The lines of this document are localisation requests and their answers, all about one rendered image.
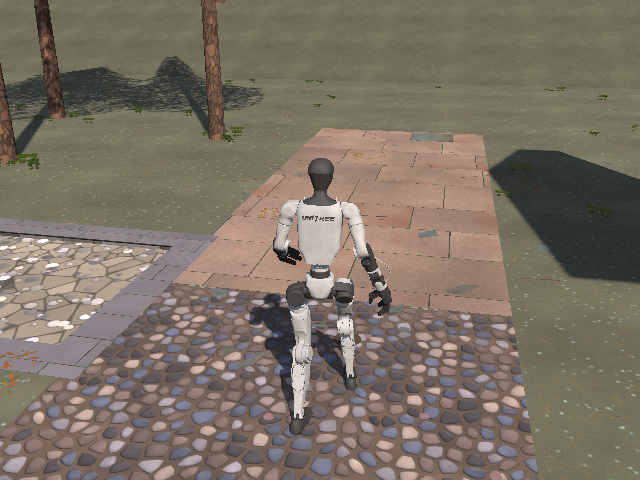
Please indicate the humanoid robot head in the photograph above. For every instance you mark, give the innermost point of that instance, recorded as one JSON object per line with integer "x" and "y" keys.
{"x": 321, "y": 172}

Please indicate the left robot upper arm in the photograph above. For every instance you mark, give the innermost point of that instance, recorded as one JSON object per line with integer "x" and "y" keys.
{"x": 287, "y": 212}

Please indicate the right robot hand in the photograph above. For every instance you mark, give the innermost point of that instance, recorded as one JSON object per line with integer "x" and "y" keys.
{"x": 385, "y": 302}

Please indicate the robot left forearm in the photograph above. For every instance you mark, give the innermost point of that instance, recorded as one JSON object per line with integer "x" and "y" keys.
{"x": 280, "y": 253}

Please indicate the left robot hand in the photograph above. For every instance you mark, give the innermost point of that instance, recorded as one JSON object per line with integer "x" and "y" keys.
{"x": 293, "y": 254}

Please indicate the left robot thigh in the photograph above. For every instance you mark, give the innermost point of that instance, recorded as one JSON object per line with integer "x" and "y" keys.
{"x": 301, "y": 320}

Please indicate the right robot upper arm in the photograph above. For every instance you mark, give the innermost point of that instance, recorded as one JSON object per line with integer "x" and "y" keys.
{"x": 351, "y": 212}

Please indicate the robot right forearm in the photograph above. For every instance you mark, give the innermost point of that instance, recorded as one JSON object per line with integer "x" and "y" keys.
{"x": 373, "y": 271}

